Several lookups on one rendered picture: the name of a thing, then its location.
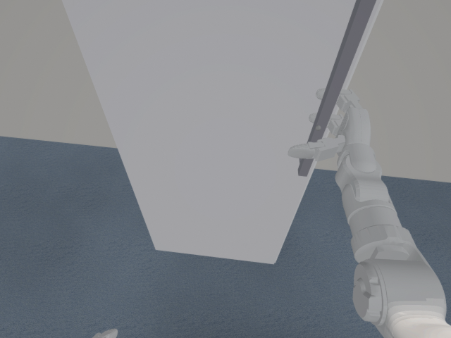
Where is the robot right forearm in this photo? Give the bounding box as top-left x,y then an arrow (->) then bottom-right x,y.
335,144 -> 447,317

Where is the fridge door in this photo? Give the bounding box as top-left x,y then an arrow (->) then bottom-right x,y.
62,0 -> 381,264

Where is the handle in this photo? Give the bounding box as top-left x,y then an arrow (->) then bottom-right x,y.
298,0 -> 376,177

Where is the robot right hand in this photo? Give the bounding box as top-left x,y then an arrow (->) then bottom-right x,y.
288,88 -> 371,162

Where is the robot right upper arm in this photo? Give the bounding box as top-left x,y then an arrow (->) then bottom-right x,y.
352,258 -> 451,338

